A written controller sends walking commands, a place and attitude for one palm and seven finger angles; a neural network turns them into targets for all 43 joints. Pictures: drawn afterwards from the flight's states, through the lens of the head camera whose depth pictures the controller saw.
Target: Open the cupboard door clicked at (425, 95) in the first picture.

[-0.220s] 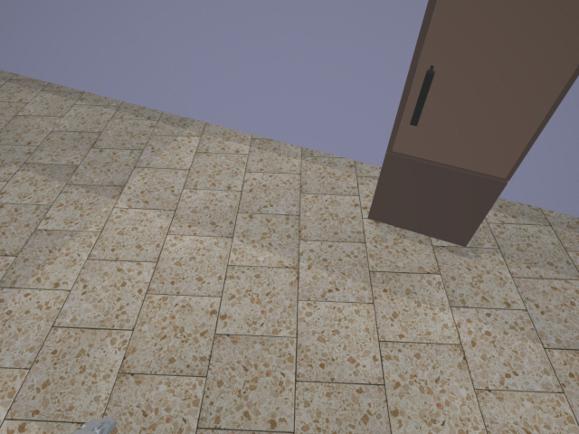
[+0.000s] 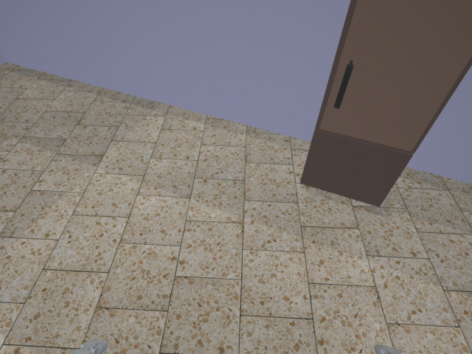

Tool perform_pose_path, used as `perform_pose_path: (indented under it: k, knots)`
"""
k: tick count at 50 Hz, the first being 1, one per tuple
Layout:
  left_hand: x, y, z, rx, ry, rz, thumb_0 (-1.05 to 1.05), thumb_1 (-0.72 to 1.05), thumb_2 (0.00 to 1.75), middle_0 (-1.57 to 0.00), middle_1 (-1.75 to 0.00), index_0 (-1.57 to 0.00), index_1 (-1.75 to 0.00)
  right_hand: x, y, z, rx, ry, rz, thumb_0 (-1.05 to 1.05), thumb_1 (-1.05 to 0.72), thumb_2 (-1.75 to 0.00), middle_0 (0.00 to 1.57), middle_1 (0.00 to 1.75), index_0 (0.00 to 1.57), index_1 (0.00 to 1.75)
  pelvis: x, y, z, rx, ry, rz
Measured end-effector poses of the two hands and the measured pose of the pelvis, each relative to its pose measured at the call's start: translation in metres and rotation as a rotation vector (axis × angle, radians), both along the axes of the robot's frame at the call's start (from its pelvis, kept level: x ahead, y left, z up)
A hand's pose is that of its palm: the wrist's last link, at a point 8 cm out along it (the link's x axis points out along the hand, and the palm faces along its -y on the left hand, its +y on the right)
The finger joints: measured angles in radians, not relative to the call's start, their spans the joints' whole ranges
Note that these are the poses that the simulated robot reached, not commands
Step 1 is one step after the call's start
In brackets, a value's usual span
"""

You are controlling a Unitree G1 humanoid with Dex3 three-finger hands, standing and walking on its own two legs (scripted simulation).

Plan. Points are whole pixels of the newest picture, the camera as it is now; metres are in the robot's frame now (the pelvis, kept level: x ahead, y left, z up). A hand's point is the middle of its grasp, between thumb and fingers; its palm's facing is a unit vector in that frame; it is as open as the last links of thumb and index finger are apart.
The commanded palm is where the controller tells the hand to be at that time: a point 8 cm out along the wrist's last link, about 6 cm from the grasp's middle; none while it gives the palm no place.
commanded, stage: stand and wait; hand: left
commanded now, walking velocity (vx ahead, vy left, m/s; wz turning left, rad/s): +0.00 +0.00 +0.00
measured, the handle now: (343, 84) +1.11 -0.37 -0.10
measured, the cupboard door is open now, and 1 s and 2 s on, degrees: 0 0 0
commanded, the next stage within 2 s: look at it before walking up in 0.68 s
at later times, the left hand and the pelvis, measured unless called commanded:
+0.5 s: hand out of the picture +0.06 +0.24 -0.15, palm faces -0.03 -0.94 -0.35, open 7.4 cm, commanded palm none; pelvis -0.01 -0.01 +0.00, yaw +0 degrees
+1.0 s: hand out of the picture +0.07 +0.23 -0.15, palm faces -0.04 -0.94 -0.33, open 7.4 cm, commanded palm none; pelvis -0.02 -0.01 +0.01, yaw +0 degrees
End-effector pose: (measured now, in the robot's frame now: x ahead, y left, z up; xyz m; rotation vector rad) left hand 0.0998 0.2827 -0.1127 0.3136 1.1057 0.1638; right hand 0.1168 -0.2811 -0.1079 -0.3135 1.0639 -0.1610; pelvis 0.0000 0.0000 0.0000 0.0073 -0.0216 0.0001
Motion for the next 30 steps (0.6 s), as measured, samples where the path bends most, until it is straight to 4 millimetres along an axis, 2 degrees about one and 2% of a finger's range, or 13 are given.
perform_pose_path:
  k: [6, 18, 30]
  knots:
    - [-0.012, -0.003, -0.002, -0.004, 0.029, 0.011, 0.0, 0.9, 0.9, -0.2, -0.3, -0.21, -0.3, -0.009, -0.005, -0.001, -0.003, 0.026, -0.01, 0.01, -0.9, -0.9, 0.21, 0.3, 0.2, 0.3, -0.002, -0.003, 0.001, 0.0, -0.003, -0.001]
    - [-0.039, 0.001, -0.002, 0.018, 0.097, 0.032, 0.0, 0.9, 0.9, -0.2, -0.3, -0.21, -0.3, -0.048, -0.021, -0.006, -0.02, 0.12, -0.049, 0.01, -0.9, -0.9, 0.21, 0.3, 0.2, 0.3, -0.009, -0.008, 0.004, -0.001, -0.01, -0.003]
    - [-0.043, -0.002, 0.0, 0.021, 0.096, 0.022, 0.0, 0.9, 0.9, -0.2, -0.3, -0.21, -0.3, -0.068, -0.025, -0.009, -0.012, 0.154, -0.062, 0.01, -0.9, -0.9, 0.21, 0.3, 0.2, 0.3, -0.017, -0.012, 0.005, 0.0, -0.01, -0.005]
